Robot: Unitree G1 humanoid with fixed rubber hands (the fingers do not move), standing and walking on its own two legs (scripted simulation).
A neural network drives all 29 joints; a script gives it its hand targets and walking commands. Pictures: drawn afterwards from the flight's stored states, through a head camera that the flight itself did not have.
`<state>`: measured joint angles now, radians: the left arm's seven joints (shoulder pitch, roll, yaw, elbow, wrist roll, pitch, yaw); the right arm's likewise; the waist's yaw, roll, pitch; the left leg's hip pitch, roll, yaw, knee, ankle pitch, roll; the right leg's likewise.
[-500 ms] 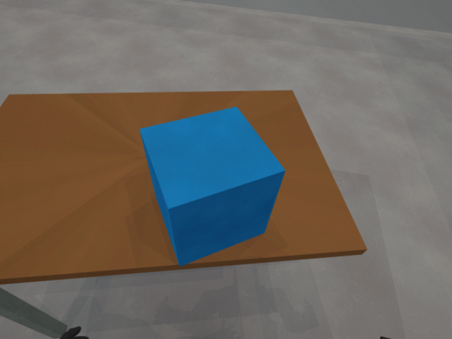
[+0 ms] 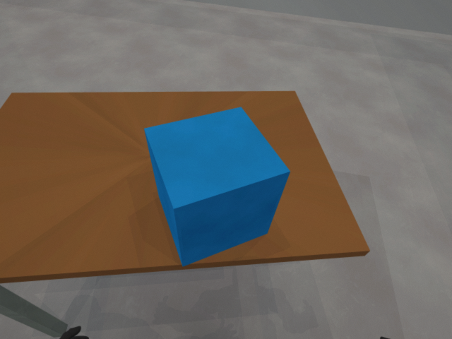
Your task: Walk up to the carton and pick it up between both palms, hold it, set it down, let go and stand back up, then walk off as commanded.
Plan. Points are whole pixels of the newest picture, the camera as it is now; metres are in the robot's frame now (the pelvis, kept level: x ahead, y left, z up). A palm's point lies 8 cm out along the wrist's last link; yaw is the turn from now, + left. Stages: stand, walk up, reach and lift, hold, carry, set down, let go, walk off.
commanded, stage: walk up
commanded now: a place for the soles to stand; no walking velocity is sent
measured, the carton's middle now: (212, 186) +0.40 +0.04 +0.03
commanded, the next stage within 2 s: none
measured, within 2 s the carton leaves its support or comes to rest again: neither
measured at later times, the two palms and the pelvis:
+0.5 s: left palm out of the picture +0.10 +0.30 -0.12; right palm out of the picture +0.09 -0.31 -0.09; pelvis +0.00 +0.00 +0.00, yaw +0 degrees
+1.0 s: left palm out of the picture +0.10 +0.30 -0.12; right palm out of the picture +0.09 -0.31 -0.09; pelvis +0.00 +0.00 +0.00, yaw +0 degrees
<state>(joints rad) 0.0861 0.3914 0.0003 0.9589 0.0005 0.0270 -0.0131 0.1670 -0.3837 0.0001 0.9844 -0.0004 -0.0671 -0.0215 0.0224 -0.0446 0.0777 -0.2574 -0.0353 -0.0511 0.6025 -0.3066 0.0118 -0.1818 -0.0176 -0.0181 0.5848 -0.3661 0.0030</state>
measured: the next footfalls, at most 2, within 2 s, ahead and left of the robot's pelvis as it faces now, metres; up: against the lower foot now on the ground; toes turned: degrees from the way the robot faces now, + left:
none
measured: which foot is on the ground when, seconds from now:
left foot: down 0.00-1.00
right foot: down 0.00-1.00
